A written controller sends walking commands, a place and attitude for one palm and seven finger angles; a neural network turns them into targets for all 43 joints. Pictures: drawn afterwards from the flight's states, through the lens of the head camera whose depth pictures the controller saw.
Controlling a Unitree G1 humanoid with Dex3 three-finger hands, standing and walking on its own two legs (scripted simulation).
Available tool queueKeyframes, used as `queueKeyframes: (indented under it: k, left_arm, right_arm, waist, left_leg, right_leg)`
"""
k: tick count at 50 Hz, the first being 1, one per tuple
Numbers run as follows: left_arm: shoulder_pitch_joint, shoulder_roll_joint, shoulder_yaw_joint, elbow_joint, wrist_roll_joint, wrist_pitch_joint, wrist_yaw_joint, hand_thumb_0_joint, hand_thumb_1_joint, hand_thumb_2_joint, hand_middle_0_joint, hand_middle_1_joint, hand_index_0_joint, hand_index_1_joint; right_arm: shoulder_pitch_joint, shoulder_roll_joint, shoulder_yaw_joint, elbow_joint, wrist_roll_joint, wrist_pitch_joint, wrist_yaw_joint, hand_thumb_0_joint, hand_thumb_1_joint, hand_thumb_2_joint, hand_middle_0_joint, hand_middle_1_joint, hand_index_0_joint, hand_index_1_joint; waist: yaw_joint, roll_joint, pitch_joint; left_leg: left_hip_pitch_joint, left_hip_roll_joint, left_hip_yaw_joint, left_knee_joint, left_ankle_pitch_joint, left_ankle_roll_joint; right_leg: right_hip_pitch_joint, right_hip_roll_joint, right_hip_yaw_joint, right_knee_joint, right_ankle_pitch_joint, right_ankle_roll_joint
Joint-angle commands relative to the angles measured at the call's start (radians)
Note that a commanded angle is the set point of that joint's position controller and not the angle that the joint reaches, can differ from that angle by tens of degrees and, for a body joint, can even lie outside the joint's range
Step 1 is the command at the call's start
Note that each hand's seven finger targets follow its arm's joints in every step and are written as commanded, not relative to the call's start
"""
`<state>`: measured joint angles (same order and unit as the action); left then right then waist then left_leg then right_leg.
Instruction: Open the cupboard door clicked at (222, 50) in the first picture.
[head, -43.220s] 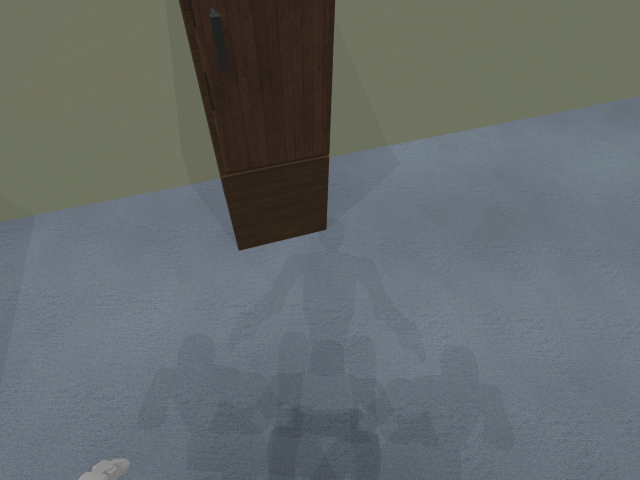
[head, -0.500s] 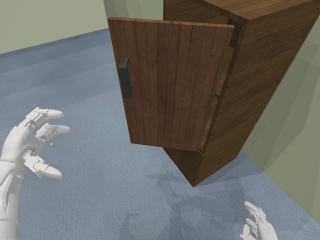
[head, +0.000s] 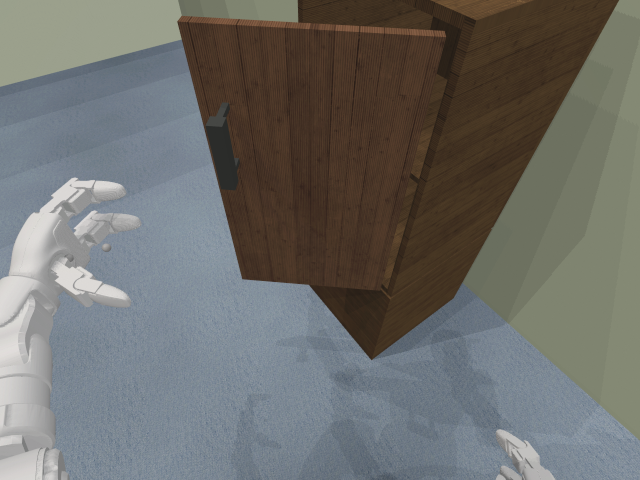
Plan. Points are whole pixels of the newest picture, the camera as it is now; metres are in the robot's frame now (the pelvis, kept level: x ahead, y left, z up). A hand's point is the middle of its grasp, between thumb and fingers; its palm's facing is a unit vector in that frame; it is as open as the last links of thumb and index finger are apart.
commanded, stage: move the hooked fingers beside the handle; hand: left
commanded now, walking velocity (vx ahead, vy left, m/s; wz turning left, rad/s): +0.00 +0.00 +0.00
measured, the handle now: (226, 146) +0.56 +0.17 +0.10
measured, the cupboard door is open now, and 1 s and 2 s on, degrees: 49 49 49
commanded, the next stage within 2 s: slide the fingers in behind the handle in 1.94 s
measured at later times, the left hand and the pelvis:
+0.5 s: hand (148, 203) +0.43 +0.25 +0.11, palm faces -0.05 -1.00 +0.01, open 14.0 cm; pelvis +0.00 +0.01 -0.01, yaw -1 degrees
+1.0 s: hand (170, 171) +0.50 +0.24 +0.10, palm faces -0.05 -1.00 +0.00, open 14.0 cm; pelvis +0.00 +0.01 -0.02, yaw -1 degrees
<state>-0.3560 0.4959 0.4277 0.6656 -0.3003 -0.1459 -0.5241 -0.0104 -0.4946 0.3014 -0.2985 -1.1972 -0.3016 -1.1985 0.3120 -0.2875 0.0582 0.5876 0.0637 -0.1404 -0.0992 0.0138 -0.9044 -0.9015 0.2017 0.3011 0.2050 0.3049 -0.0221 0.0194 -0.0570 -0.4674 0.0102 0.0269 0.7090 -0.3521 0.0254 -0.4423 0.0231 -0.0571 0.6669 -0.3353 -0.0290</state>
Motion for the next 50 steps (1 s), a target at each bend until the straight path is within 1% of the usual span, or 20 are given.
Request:
queueKeyframes:
  k: [1, 4, 8, 9, 12, 16, 18, 19, 21, 24, 28, 30, 32, 34, 36, 37, 39, 42, 44, 50]
  left_arm:
    - [-0.378, 0.294, 0.059, -0.171, -0.021, -0.077, -0.008, 0.0, -0.5, 0.3, -0.3, -1.2, -0.3, -1.2]
    - [-0.455, 0.294, 0.044, -0.147, -0.019, -0.094, -0.001, 0.0, -0.5, 0.3, -0.3, -1.2, -0.3, -1.2]
    - [-0.55, 0.282, 0.008, -0.079, 0.009, -0.102, 0.012, 0.0, -0.5, 0.3, -0.3, -1.2, -0.3, -1.2]
    - [-0.567, 0.304, 0.025, -0.065, 0.008, -0.106, 0.019, 0.0, -0.5, 0.3, -0.3, -1.2, -0.3, -1.2]
    - [-0.598, 0.307, 0.026, -0.038, 0.029, -0.121, 0.041, 0.0, -0.5, 0.3, -0.3, -1.2, -0.3, -1.2]
    - [-0.608, 0.363, 0.07, 0.045, 0.042, -0.131, 0.052, 0.0, -0.5, 0.3, -0.3, -1.2, -0.3, -1.2]
    - [-0.612, 0.324, 0.036, 0.039, 0.052, -0.14, 0.053, 0.0, -0.5, 0.3, -0.3, -1.2, -0.3, -1.2]
    - [-0.602, 0.34, 0.055, 0.059, 0.044, -0.14, 0.053, 0.0, -0.5, 0.3, -0.3, -1.2, -0.3, -1.2]
    - [-0.647, 0.32, 0.028, 0.066, 0.053, -0.146, 0.053, 0.0, -0.5, 0.3, -0.3, -1.2, -0.3, -1.2]
    - [-0.7, 0.326, 0.027, 0.125, 0.052, -0.149, 0.058, 0.0, -0.5, 0.3, -0.3, -1.2, -0.3, -1.2]
    - [-0.803, 0.337, 0.012, 0.149, 0.083, -0.175, 0.072, 0.0, -0.5, 0.3, -0.3, -1.2, -0.3, -1.2]
    - [-0.828, 0.329, 0.01, 0.127, 0.081, -0.191, 0.077, 0.0, -0.5, 0.3, -0.3, -1.2, -0.3, -1.2]
    - [-0.849, 0.324, -0.002, 0.188, 0.089, -0.188, 0.078, 0.0, -0.5, 0.3, -0.3, -1.2, -0.3, -1.2]
    - [-0.864, 0.371, 0.03, 0.263, 0.089, -0.179, 0.082, 0.0, -0.5, 0.3, -0.3, -1.2, -0.3, -1.2]
    - [-0.885, 0.411, 0.044, 0.264, 0.11, -0.183, 0.082, 0.0, -0.5, 0.3, -0.3, -1.2, -0.3, -1.2]
    - [-0.903, 0.387, 0.018, 0.259, 0.117, -0.187, 0.082, 0.0, -0.5, 0.3, -0.3, -1.2, -0.3, -1.2]
    - [-0.954, 0.382, 0.012, 0.248, 0.115, -0.202, 0.087, 0.0, -0.5, 0.3, -0.3, -1.2, -0.3, -1.2]
    - [-0.946, 0.436, 0.048, 0.312, 0.121, -0.199, 0.085, 0.0, -0.5, 0.3, -0.3, -1.2, -0.3, -1.2]
    - [-0.997, 0.4, 0.01, 0.324, 0.127, -0.195, 0.085, 0.0, -0.5, 0.3, -0.3, -1.2, -0.3, -1.2]
    - [-1.086, 0.448, 0.027, 0.341, 0.153, -0.194, 0.1, 0.0, -0.5, 0.3, -0.3, -1.2, -0.3, -1.2]
  right_arm:
    - [-0.01, -0.151, -0.069, -0.128, 0.005, -0.035, -0.008, 0.0, -0.9, -0.9, 0.2, 0.3, 0.2, 0.3]
    - [0.009, -0.157, -0.072, -0.113, 0.004, -0.025, -0.011, 0.0, -0.9, -0.9, 0.2, 0.3, 0.2, 0.3]
    - [0.031, -0.158, -0.074, -0.089, 0.002, -0.012, -0.01, 0.0, -0.9, -0.9, 0.2, 0.3, 0.2, 0.3]
    - [0.039, -0.163, -0.073, -0.088, 0.001, -0.006, -0.01, 0.0, -0.9, -0.9, 0.2, 0.3, 0.2, 0.3]
    - [0.057, -0.161, -0.077, -0.081, -0.005, 0.004, -0.005, 0.0, -0.9, -0.9, 0.2, 0.3, 0.2, 0.3]
    - [0.076, -0.167, -0.077, -0.08, -0.008, 0.028, 0.003, 0.0, -0.9, -0.9, 0.2, 0.3, 0.2, 0.3]
    - [0.079, -0.161, -0.077, -0.089, -0.01, 0.035, 0.011, 0.0, -0.9, -0.9, 0.2, 0.3, 0.2, 0.3]
    - [0.087, -0.166, -0.079, -0.092, -0.009, 0.042, 0.013, 0.0, -0.9, -0.9, 0.2, 0.3, 0.2, 0.3]
    - [0.093, -0.164, -0.079, -0.09, -0.008, 0.051, 0.015, 0.0, -0.9, -0.9, 0.2, 0.3, 0.2, 0.3]
    - [0.111, -0.17, -0.08, -0.079, -0.009, 0.066, 0.015, 0.0, -0.9, -0.9, 0.2, 0.3, 0.2, 0.3]
    - [0.133, -0.173, -0.082, -0.057, -0.015, 0.076, 0.016, 0.0, -0.9, -0.9, 0.2, 0.3, 0.2, 0.3]
    - [0.143, -0.171, -0.084, -0.054, -0.019, 0.081, 0.019, 0.0, -0.9, -0.9, 0.2, 0.3, 0.2, 0.3]
    - [0.152, -0.173, -0.08, -0.039, -0.02, 0.09, 0.022, 0.0, -0.9, -0.9, 0.2, 0.3, 0.2, 0.3]
    - [0.163, -0.181, -0.079, -0.03, -0.02, 0.1, 0.018, 0.0, -0.9, -0.9, 0.2, 0.3, 0.2, 0.3]
    - [0.172, -0.183, -0.08, -0.033, -0.022, 0.106, 0.019, 0.0, -0.9, -0.9, 0.2, 0.3, 0.2, 0.3]
    - [0.173, -0.179, -0.078, -0.035, -0.022, 0.109, 0.021, 0.0, -0.9, -0.9, 0.2, 0.3, 0.2, 0.3]
    - [0.185, -0.18, -0.079, -0.03, -0.025, 0.114, 0.022, 0.0, -0.9, -0.9, 0.2, 0.3, 0.2, 0.3]
    - [0.203, -0.19, -0.079, -0.025, -0.027, 0.126, 0.024, 0.0, -0.9, -0.9, 0.2, 0.3, 0.2, 0.3]
    - [0.212, -0.185, -0.077, -0.021, -0.028, 0.131, 0.024, 0.0, -0.9, -0.9, 0.2, 0.3, 0.2, 0.3]
    - [0.255, -0.198, -0.078, -0.009, -0.038, 0.148, 0.027, 0.0, -0.9, -0.9, 0.2, 0.3, 0.2, 0.3]
  waist:
    - [-0.007, 0.066, -0.271]
    - [-0.02, 0.045, -0.273]
    - [-0.04, 0.086, -0.274]
    - [-0.034, 0.056, -0.286]
    - [-0.033, 0.068, -0.342]
    - [-0.027, 0.043, -0.35]
    - [-0.027, 0.095, -0.363]
    - [-0.025, 0.043, -0.361]
    - [-0.038, 0.073, -0.355]
    - [-0.055, 0.023, -0.323]
    - [-0.076, 0.072, -0.354]
    - [-0.073, 0.114, -0.421]
    - [-0.089, 0.082, -0.387]
    - [-0.095, 0.022, -0.342]
    - [-0.09, 0.07, -0.391]
    - [-0.098, 0.096, -0.392]
    - [-0.11, 0.098, -0.4]
    - [-0.109, 0.076, -0.414]
    - [-0.125, 0.107, -0.386]
    - [-0.147, 0.133, -0.453]
  left_leg:
    - [0.12, -0.015, -0.036, -0.075, 0.255, 0.008]
    - [0.125, -0.012, -0.045, -0.068, 0.256, 0.009]
    - [0.131, -0.012, -0.051, -0.067, 0.228, 0.008]
    - [0.129, -0.01, -0.056, -0.061, 0.245, 0.009]
    - [0.151, -0.008, -0.06, -0.056, 0.292, 0.007]
    - [0.102, -0.005, -0.05, -0.047, 0.312, 0.008]
    - [0.131, -0.003, -0.049, -0.045, 0.343, 0.004]
    - [0.118, -0.001, -0.052, -0.037, 0.362, 0.006]
    - [0.121, 0.002, -0.05, -0.039, 0.356, 0.004]
    - [0.092, 0.005, -0.052, -0.035, 0.317, 0.008]
    - [0.12, 0.009, -0.064, -0.025, 0.308, 0.004]
    - [0.167, 0.009, -0.064, -0.009, 0.368, 0.001]
    - [0.139, 0.012, -0.068, -0.006, 0.349, 0.001]
    - [0.059, 0.009, -0.057, -0.002, 0.303, 0.012]
    - [0.061, 0.006, -0.055, 0.003, 0.309, 0.01]
    - [0.073, 0.007, -0.055, 0.006, 0.31, 0.009]
    - [0.095, 0.011, -0.065, 0.017, 0.344, 0.007]
    - [0.064, 0.013, -0.064, 0.023, 0.318, 0.008]
    - [0.061, 0.012, -0.066, 0.03, 0.322, 0.008]
    - [0.089, 0.018, -0.077, 0.053, 0.365, 0.006]
  right_leg:
    - [0.083, -0.004, 0.049, -0.069, 0.285, 0.001]
    - [0.066, 0.0, 0.046, -0.067, 0.274, -0.002]
    - [0.014, -0.001, 0.042, -0.067, 0.234, 0.0]
    - [0.027, 0.002, 0.041, -0.06, 0.246, -0.005]
    - [0.035, 0.001, 0.038, -0.047, 0.283, -0.003]
    - [0.063, 0.002, 0.044, -0.032, 0.324, 0.001]
    - [0.043, 0.002, 0.039, -0.026, 0.334, -0.002]
    - [0.057, 0.008, 0.039, -0.022, 0.352, -0.004]
    - [0.027, 0.007, 0.037, -0.021, 0.341, 0.0]
    - [0.008, 0.01, 0.035, -0.024, 0.309, -0.001]
    - [-0.047, 0.01, 0.034, -0.015, 0.274, 0.001]
    - [-0.044, 0.012, 0.039, -0.007, 0.308, 0.001]
    - [-0.064, 0.014, 0.033, -0.004, 0.294, 0.003]
    - [-0.043, 0.012, 0.041, -0.01, 0.289, 0.005]
    - [-0.034, 0.01, 0.048, 0.001, 0.303, 0.007]
    - [-0.053, 0.011, 0.047, 0.002, 0.296, 0.007]
    - [-0.077, 0.016, 0.04, 0.011, 0.299, 0.004]
    - [-0.072, 0.019, 0.044, 0.012, 0.291, 0.008]
    - [-0.103, 0.019, 0.041, 0.015, 0.283, 0.005]
    - [-0.14, 0.024, 0.04, 0.027, 0.294, 0.009]
